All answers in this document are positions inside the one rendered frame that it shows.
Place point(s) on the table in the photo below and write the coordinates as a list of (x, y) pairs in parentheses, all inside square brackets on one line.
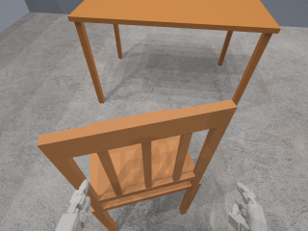
[(221, 15)]

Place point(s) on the robot right hand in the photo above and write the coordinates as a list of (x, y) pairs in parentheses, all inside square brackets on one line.
[(252, 217)]

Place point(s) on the robot left hand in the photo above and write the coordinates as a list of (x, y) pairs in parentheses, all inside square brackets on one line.
[(77, 215)]

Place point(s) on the chair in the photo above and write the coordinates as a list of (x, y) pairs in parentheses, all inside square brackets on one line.
[(139, 157)]

